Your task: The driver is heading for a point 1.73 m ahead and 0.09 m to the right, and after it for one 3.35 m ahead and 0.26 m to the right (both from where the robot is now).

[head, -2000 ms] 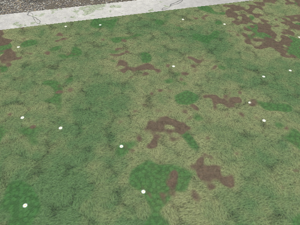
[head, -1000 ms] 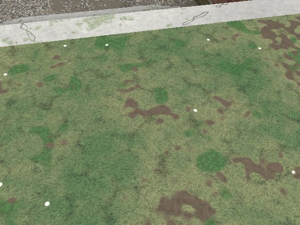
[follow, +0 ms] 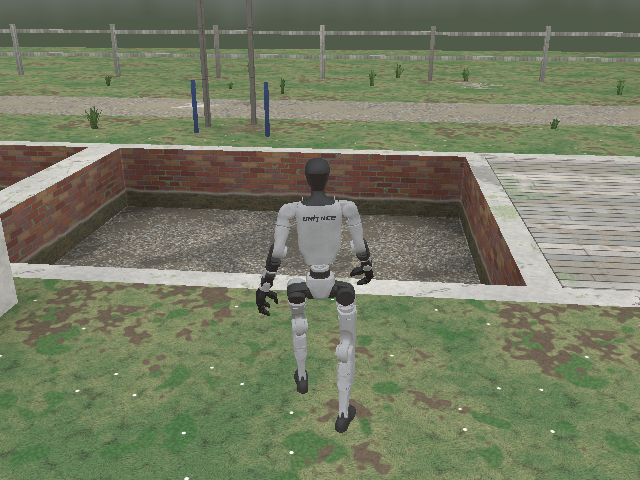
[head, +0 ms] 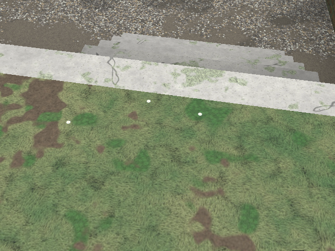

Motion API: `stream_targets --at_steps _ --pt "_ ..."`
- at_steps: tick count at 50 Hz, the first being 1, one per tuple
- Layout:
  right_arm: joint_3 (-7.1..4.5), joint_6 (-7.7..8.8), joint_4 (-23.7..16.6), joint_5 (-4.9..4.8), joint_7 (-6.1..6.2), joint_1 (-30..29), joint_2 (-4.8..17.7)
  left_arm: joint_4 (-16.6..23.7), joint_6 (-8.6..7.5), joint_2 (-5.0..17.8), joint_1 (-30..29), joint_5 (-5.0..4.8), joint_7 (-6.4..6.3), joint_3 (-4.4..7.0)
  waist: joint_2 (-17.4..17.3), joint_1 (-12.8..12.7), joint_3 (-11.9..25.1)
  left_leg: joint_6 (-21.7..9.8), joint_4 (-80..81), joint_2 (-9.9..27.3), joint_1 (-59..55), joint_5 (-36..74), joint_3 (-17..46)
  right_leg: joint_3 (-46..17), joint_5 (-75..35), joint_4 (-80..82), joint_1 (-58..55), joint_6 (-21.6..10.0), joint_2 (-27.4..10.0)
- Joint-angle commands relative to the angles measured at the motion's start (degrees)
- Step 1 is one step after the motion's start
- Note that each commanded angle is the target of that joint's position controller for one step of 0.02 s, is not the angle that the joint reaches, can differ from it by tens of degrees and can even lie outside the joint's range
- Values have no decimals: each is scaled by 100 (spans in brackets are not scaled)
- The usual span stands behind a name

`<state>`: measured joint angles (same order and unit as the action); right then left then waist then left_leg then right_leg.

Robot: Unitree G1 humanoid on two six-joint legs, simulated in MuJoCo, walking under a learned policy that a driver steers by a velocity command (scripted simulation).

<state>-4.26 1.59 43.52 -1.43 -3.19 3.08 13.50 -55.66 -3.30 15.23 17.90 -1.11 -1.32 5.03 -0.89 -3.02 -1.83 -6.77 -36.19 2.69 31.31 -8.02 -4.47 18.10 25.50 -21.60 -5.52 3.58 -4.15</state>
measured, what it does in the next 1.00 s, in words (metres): walks ahead: left foot, then right foot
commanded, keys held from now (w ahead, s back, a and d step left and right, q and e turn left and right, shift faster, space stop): w+q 0.06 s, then w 0.94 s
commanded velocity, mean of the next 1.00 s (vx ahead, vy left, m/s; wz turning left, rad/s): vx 0.50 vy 0.00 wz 0.17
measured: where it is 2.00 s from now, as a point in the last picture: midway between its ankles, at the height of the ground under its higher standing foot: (173, 106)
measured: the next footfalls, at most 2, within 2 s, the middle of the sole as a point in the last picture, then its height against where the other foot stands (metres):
left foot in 0.02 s outside the picture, level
right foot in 0.56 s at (198, 235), level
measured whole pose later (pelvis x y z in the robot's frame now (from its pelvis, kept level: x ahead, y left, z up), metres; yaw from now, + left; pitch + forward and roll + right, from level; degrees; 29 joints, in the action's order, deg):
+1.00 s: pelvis +0.57 +0.04 +0.02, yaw +9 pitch +2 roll -2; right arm -2.9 4.3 44.6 -0.9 -1.0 3.6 14.3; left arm -54.2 -4.5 15.2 19.6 -0.9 0.5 3.0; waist -2.0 -4.8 -0.6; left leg -0.6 -32.2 5.5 36.0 3.3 1.3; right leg 2.6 15.6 -12.5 -0.7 -2.3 3.2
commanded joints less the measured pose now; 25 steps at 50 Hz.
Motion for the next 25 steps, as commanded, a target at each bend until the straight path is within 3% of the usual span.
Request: stream_targets --at_steps 1,2,3,4,5,6,7,9,11,14,18,22,25 --pt "-633 -11 165 -25 160 2168 1538 488 -11 1034 -343 47 -39 163 -98 1371 1196 -655 548 -44 -3501 -120 751 -228 -4639 -3572 1859 -441 -854" --pt "-671 46 129 -44 186 1930 2098 820 -191 107 75 229 39 -101 -1478 571 1547 -1638 1205 1311 -5066 -938 4032 -915 653 -5440 4365 -129 370" --pt "-524 134 -32 48 145 2177 1679 956 -459 520 -503 -27 119 -61 -838 952 2139 -1796 2009 1669 -5368 -1352 5213 -2208 876 -6018 5015 -251 473" --pt "-409 208 48 95 131 2013 1280 1048 -570 709 -910 -229 164 -8 -547 973 1423 -1480 2045 1573 -4984 -769 4320 -2214 312 -5916 5497 -419 185" --pt "-328 246 -4 56 139 1639 1019 955 -610 672 -871 -155 142 -25 -146 730 1041 -1237 1968 1331 -4154 -208 3477 -2201 -226 -5431 5233 -523 -115" --pt "-253 255 -107 74 148 1158 791 843 -580 715 -818 -9 103 22 6 489 761 -1050 1993 1114 -3295 407 2837 -2179 -551 -4949 4760 -507 -336" --pt "-180 269 -198 137 168 904 619 781 -489 762 -672 25 108 66 -64 299 682 -967 2120 966 -2773 834 2487 -2222 -756 -4684 4333 -491 -482" --pt "-180 316 -162 142 204 937 709 768 -320 628 -591 69 116 64 -66 178 595 -973 2356 872 -2304 1341 2163 -2140 -955 -4283 4028 -383 -509" --pt "-209 358 -55 115 272 1157 873 869 -232 505 -880 137 91 25 -47 223 384 -962 2540 793 -2157 1689 1813 -2060 -1435 -3723 4222 -243 -481" --pt "-196 348 79 95 357 1422 901 1022 -227 431 -1418 140 109 -12 -159 415 197 -732 2615 585 -2272 1748 1405 -1983 -2530 -2564 4421 -172 -354" --pt "-176 345 264 80 375 1742 915 1179 -279 309 -2082 66 210 -90 -298 706 -54 -520 2706 531 -2395 996 1226 -1837 -3527 -1323 4191 -272 -100" --pt "-180 285 496 69 391 2078 926 1388 -345 374 -2528 37 337 -122 -315 844 -263 -529 2385 906 -3277 1219 1412 -1851 -3135 -831 4601 -467 10" --pt "-211 204 554 65 438 2034 1025 1403 -398 517 -2300 33 422 -94 -455 620 -114 -373 1932 1082 -3731 2289 1445 -1767 -2456 -622 4224 -705 166"
Velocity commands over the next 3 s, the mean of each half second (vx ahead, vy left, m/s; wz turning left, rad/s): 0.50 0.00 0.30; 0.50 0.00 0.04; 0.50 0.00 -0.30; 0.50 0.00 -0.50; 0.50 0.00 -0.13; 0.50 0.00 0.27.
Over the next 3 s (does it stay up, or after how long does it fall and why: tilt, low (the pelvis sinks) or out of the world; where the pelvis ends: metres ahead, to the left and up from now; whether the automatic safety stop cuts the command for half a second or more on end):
stays up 1.57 -0.14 -0.07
